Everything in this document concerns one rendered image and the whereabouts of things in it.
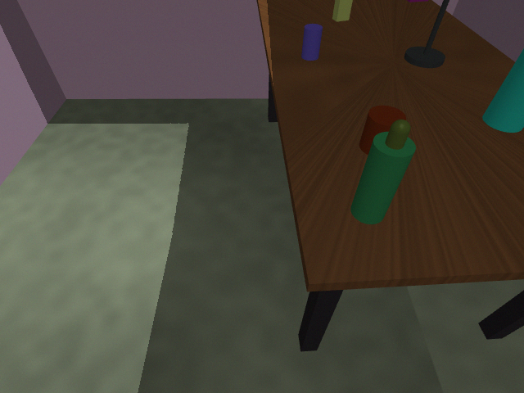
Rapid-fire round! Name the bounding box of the table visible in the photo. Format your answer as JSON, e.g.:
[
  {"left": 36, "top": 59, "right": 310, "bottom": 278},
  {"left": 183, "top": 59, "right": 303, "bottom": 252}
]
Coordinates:
[{"left": 257, "top": 0, "right": 524, "bottom": 351}]

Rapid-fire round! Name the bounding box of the desk lamp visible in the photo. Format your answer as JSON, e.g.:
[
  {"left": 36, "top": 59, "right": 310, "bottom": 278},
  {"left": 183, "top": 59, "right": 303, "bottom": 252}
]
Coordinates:
[{"left": 404, "top": 0, "right": 449, "bottom": 68}]

